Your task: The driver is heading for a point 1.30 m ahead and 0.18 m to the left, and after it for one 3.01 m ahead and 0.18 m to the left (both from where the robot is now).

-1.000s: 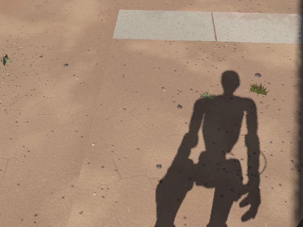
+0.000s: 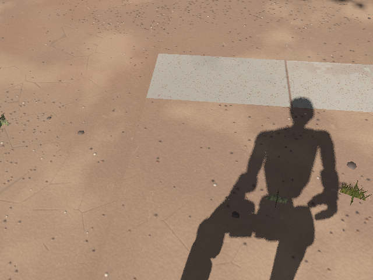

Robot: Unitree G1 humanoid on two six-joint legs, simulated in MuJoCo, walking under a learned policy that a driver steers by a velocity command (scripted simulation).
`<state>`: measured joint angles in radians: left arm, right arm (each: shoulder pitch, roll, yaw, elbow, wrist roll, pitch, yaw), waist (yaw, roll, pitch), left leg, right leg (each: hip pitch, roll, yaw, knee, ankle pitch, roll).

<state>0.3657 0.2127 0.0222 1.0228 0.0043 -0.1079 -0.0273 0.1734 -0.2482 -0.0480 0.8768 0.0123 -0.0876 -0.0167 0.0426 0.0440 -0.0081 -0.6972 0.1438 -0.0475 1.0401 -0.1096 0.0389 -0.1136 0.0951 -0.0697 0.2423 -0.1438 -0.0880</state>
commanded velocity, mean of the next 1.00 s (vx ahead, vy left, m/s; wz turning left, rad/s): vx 0.23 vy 0.00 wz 0.00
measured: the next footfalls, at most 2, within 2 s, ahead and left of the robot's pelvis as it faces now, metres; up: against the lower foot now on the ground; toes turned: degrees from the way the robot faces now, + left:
left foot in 0.28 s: +0.34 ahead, +0.16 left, +0.00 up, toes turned +2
right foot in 0.70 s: +0.39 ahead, -0.06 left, +0.00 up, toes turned -1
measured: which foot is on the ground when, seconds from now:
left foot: up 0.00-0.26, down 0.28-1.00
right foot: down 0.00-0.30, up 0.32-0.68, down 0.70-1.00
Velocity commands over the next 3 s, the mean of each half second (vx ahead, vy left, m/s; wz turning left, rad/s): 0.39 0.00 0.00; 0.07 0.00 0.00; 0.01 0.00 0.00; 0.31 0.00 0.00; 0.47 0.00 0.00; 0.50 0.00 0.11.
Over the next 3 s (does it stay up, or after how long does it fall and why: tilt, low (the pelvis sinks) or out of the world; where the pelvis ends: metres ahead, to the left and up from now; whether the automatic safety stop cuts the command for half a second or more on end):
stays up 1.03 -0.02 -0.02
